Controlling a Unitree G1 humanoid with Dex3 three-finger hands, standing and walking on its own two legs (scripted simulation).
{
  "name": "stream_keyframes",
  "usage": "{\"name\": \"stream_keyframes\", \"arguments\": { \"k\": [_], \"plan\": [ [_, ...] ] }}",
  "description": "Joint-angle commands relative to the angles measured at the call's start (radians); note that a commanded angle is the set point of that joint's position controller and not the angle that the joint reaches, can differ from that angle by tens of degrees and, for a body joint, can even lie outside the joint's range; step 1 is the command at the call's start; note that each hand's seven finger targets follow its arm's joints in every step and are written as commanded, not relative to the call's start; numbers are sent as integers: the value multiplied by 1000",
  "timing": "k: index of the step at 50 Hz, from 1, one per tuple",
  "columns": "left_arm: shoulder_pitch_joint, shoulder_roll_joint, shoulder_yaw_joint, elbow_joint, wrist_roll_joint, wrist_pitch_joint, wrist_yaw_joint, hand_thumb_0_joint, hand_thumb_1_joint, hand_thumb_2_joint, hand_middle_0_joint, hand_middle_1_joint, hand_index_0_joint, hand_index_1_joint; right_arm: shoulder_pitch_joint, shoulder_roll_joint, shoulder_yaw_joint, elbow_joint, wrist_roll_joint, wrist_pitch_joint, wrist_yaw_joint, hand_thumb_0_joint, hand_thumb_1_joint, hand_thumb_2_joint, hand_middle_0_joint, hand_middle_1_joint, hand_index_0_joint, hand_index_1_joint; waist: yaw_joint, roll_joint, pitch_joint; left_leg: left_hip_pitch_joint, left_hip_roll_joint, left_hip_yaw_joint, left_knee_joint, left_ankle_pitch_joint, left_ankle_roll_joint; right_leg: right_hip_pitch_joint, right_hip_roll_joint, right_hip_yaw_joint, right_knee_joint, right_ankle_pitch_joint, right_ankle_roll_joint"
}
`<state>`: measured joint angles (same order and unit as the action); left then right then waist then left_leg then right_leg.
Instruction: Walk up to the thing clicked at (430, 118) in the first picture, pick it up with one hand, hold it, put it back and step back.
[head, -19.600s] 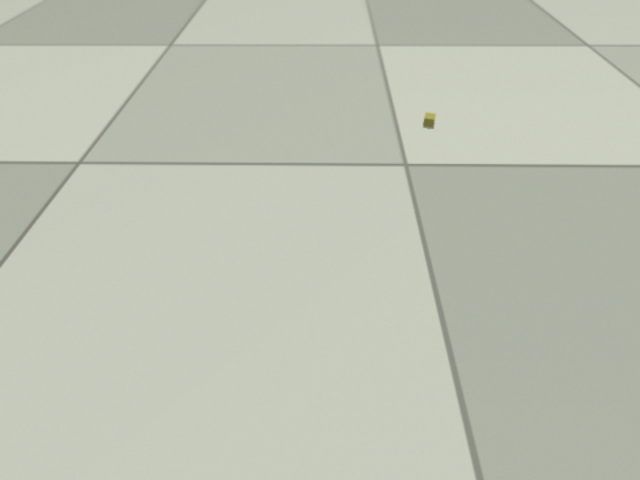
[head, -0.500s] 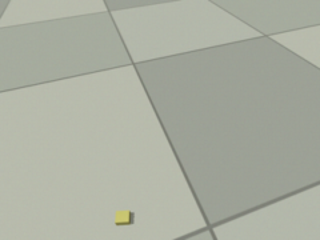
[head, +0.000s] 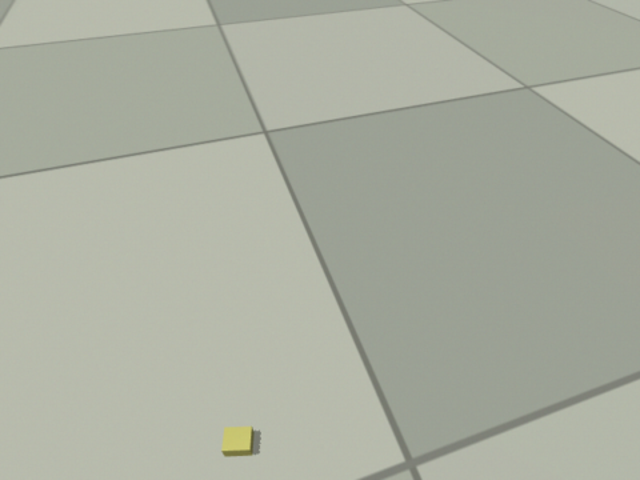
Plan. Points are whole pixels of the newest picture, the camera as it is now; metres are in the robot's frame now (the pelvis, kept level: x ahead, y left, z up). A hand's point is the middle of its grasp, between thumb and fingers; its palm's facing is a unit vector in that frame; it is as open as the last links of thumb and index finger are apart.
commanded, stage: walk up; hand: left
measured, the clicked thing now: (238, 441) +0.42 +0.25 -0.75
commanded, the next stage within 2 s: none
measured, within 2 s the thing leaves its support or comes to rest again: neither
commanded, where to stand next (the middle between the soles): +0.03 +0.01 m, yaw +0 degrees
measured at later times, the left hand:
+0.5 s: hand out of the picture +0.06 +0.27 -0.16, palm faces +0.00 -0.91 -0.40, open 7.4 cm
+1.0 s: hand out of the picture -0.06 +0.26 -0.15, palm faces +0.11 -0.91 -0.40, open 7.4 cm
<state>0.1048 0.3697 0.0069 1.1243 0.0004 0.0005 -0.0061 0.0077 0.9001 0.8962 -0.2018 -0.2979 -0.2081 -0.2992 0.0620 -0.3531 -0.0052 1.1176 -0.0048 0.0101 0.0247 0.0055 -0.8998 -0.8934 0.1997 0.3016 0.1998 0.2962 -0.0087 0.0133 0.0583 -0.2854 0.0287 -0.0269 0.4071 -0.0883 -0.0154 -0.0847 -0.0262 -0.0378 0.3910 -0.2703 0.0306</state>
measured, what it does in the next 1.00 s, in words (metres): steps on the spot: left foot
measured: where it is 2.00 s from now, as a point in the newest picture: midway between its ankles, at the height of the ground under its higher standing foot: outside the picture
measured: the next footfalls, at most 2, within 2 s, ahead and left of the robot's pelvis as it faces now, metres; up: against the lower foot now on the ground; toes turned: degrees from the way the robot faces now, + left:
left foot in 0.98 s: -0.03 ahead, +0.12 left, +0.00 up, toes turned +5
right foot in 1.28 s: +0.07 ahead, -0.14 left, +0.00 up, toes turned +3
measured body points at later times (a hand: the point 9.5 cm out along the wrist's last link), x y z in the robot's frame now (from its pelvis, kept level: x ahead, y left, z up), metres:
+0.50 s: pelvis -0.03 -0.01 -0.01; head +0.03 -0.01 +0.43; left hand +0.06 +0.32 -0.13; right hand +0.09 -0.32 -0.14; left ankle +0.08 +0.13 -0.74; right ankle -0.06 -0.13 -0.72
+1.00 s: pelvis -0.06 -0.02 -0.01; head -0.03 -0.02 +0.44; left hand -0.07 +0.31 -0.12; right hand +0.05 -0.31 -0.14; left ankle -0.07 +0.11 -0.74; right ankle -0.08 -0.13 -0.74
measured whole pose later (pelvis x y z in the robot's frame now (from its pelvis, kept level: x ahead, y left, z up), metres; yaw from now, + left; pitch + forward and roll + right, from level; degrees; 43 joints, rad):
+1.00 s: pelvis -0.06 -0.02 -0.01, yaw +6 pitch -3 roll +2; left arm 0.31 0.40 0.07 0.87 0.03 -0.02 -0.02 0.01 0.90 0.90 -0.21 -0.30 -0.21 -0.30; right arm 0.19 -0.37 -0.05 0.96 -0.04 0.01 0.04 0.01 -0.90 -0.89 0.20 0.30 0.20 0.30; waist 0.04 -0.02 0.12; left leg -0.21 -0.02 0.00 0.52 -0.26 0.01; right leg -0.20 -0.09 -0.10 0.62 -0.38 -0.01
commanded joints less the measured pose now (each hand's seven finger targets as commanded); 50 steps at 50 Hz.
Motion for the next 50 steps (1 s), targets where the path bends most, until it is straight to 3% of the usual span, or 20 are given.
{"name": "stream_keyframes", "arguments": {
  "k": [1, 14, 15, 17, 19, 22, 24, 27, 28, 29, 31, 33, 34, 36, 39, 43, 46, 48, 49, 50],
  "plan": [
    [-49, 216, 47, -54, 8, -28, 14, 0, 900, 900, -200, -300, -200, -300, -57, -216, -46, -61, 5, -21, -14, 0, -900, -900, 200, 300, 200, 300, -4, -3, -83, 119, 92, -104, -50, -22, 44, -83, -99, 92, -117, 70, -59],
    [-26, 209, 52, -57, 10, -28, 13, 0, 900, 900, -200, -300, -200, -300, -56, -215, -47, -59, 3, -19, -12, 0, -900, -900, 200, 300, 200, 300, 3, 7, -87, 117, 95, -124, -84, -45, 40, -51, -93, 68, -115, 51, -54],
    [-20, 256, 70, -70, 0, -13, 22, 0, 900, 900, -200, -300, -200, -300, -55, -274, -73, -69, -1, -3, -13, 0, -900, -900, 200, 300, 200, 300, 0, 30, -4, 80, 94, -118, -1, 271, 48, -111, -86, 57, -5, 232, -51],
    [26, 230, 69, -92, -10, -2, 31, 0, 900, 900, -200, -300, -200, -300, -30, -258, -77, -87, 9, 7, -17, 0, -900, -900, 200, 300, 200, 300, 7, 37, -77, 134, 114, -106, 45, 446, 82, -104, -61, 23, 68, 289, -47],
    [35, 215, 73, -121, -12, 9, 32, 0, 900, 900, -200, -300, -200, -300, -10, -283, -94, -116, 10, 17, -20, 0, -900, -900, 200, 300, 200, 300, -7, 91, -174, 143, 163, -156, 6, 467, 145, -73, -3, -2, 218, 199, -49],
    [96, 188, 79, -139, -10, 38, 30, 0, 900, 900, -200, -300, -200, -300, -53, -295, -111, -182, -9, 35, -22, 0, -900, -900, 200, 300, 200, 300, 3, 212, -217, 60, 250, -275, -76, 224, 242, -109, 53, 26, 481, -324, -60],
    [170, 184, 87, -141, -8, 46, 26, 0, 900, 900, -200, -300, -200, -300, -101, -294, -119, -234, -23, 50, -25, 0, -900, -900, 200, 300, 200, 300, 34, 213, -196, -36, 241, -246, -75, 15, 236, -112, 28, 37, 497, -303, -75],
    [249, 182, 101, -133, 5, 35, 28, 0, 900, 900, -200, -300, -200, -300, -149, -251, -115, -269, -28, 65, -26, 0, -900, -900, 200, 300, 200, 300, 95, 137, -162, -58, 146, -179, 88, -70, 144, -105, -8, 38, 161, -78, -87],
    [225, 213, 111, -153, 23, 22, 33, 0, 900, 900, -200, -300, -200, -300, -131, -214, -104, -269, -14, 67, -24, 0, -900, -900, 200, 300, 200, 300, 94, 5, -120, -83, 67, -138, 212, -106, 104, -132, -78, 154, -32, -87, -78],
    [174, 296, 136, -181, 46, 10, 37, 0, 900, 900, -200, -300, -200, -300, -86, -170, -93, -275, -4, 65, -22, 0, -900, -900, 200, 300, 200, 300, 62, -198, -64, -253, -88, -97, 367, -270, 54, -94, -232, 401, -95, 32, -97],
    [22, 381, 152, -263, 63, 1, 39, 0, 900, 900, -200, -300, -200, -300, -16, -205, -106, -268, -18, 66, -35, 0, -900, -900, 200, 300, 200, 300, 31, -202, -19, -241, -105, -160, 650, -506, 16, -305, -429, 525, -128, 42, -299],
    [-30, 306, 142, -286, 55, -14, 40, 0, 900, 900, -200, -300, -200, -300, 16, -243, -124, -249, -10, 59, -29, 0, -900, -900, 200, 300, 200, 300, -5, -153, 19, -208, -104, -184, 765, -401, 14, -316, -333, 387, -87, 175, -266],
    [-61, 262, 133, -288, 50, -22, 40, 0, 900, 900, -200, -300, -200, -300, 63, -233, -121, -228, -7, 54, -22, 0, -900, -900, 200, 300, 200, 300, -28, -105, 7, -213, -123, -188, 772, -324, 6, -250, -238, 253, -60, 220, -206],
    [8, 224, 125, -274, 47, -35, 42, 0, 900, 900, -200, -300, -200, -300, 98, -212, -100, -223, -3, 45, -14, 0, -900, -900, 200, 300, 200, 300, -5, -117, -59, -232, -110, -153, 689, -273, 5, -72, -176, 190, -32, 177, -138],
    [148, 226, 133, -268, 49, -49, 36, 0, 900, 900, -200, -300, -200, -300, 16, -224, -85, -254, -21, 26, -9, 0, -900, -900, 200, 300, 200, 300, 82, -156, -82, -339, -63, -111, 483, -319, -4, 203, -212, 251, -55, 14, -183],
    [293, 294, 162, -266, 34, -51, 18, 0, 900, 900, -200, -300, -200, -300, -53, -225, -85, -304, -39, -12, 4, 0, -900, -900, 200, 300, 200, 300, 139, -189, -7, -334, -22, -36, 278, -434, 14, 249, -290, 292, -41, 80, -247],
    [229, 299, 151, -303, 32, -46, 2, 0, 900, 900, -200, -300, -200, -300, 43, -200, -92, -277, -32, -36, 11, 0, -900, -900, 200, 300, 200, 300, 73, -196, -12, -82, -39, 36, 124, -373, 38, 49, -250, 194, 0, 155, -226],
    [153, 257, 124, -332, 22, -37, 0, 0, 900, 900, -200, -300, -200, -300, 177, -181, -102, -233, -25, -44, 5, 0, -900, -900, 200, 300, 200, 300, -14, -117, -63, 192, -74, 97, -52, -115, 47, -102, -163, 65, 151, 202, -155],
    [138, 195, 103, -350, 17, -38, 1, 0, 900, 900, -200, -300, -200, -300, 246, -212, -119, -218, -29, -48, -5, 0, -900, -900, 200, 300, 200, 300, -52, -25, -123, 357, -28, 19, -48, -85, 65, -225, -110, 15, 289, 177, -114],
    [126, 127, 78, -377, 10, -39, -2, 0, 900, 900, -200, -300, -200, -300, 286, -288, -140, -224, -39, -50, -16, 0, -900, -900, 200, 300, 200, 300, -76, 185, -136, 448, 187, -309, -133, -201, 135, -436, -3, -42, 487, -57, -66]
  ]
}}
